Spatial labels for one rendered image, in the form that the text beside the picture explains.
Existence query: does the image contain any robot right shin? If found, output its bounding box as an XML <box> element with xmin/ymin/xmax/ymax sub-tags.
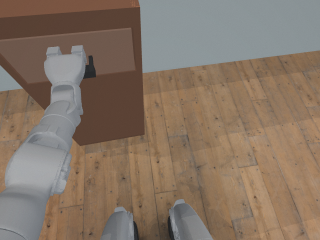
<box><xmin>173</xmin><ymin>199</ymin><xmax>185</xmax><ymax>240</ymax></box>

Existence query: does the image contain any handle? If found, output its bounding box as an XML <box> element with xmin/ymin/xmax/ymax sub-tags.
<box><xmin>83</xmin><ymin>55</ymin><xmax>96</xmax><ymax>79</ymax></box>

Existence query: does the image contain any robot left forearm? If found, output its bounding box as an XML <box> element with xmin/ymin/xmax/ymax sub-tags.
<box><xmin>4</xmin><ymin>81</ymin><xmax>82</xmax><ymax>187</ymax></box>

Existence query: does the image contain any cabinet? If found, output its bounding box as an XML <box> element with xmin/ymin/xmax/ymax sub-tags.
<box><xmin>0</xmin><ymin>0</ymin><xmax>145</xmax><ymax>146</ymax></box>

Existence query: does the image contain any drawer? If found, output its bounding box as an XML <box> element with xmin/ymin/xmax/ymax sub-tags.
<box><xmin>0</xmin><ymin>27</ymin><xmax>135</xmax><ymax>84</ymax></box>

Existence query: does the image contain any left robot thigh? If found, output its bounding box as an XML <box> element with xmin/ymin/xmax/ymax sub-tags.
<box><xmin>100</xmin><ymin>211</ymin><xmax>134</xmax><ymax>240</ymax></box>

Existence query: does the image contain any robot left hand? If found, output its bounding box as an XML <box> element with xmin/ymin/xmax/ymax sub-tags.
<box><xmin>44</xmin><ymin>45</ymin><xmax>87</xmax><ymax>115</ymax></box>

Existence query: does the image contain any left robot upper arm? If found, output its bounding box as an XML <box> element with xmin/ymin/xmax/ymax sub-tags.
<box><xmin>0</xmin><ymin>142</ymin><xmax>72</xmax><ymax>240</ymax></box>

